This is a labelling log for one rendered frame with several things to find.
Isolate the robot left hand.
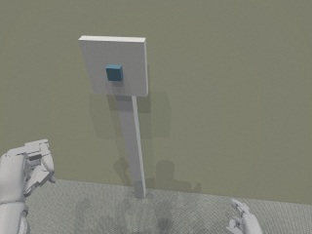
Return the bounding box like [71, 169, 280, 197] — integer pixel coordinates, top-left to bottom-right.
[0, 139, 56, 205]

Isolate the robot left forearm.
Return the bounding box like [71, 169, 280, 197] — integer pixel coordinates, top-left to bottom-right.
[0, 202, 30, 234]

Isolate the robot right hand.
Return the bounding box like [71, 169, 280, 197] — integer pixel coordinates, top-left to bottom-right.
[226, 198, 263, 234]

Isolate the button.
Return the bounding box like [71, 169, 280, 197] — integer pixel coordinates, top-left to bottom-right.
[105, 64, 124, 82]

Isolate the panel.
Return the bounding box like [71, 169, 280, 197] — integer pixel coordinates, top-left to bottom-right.
[78, 35, 148, 199]

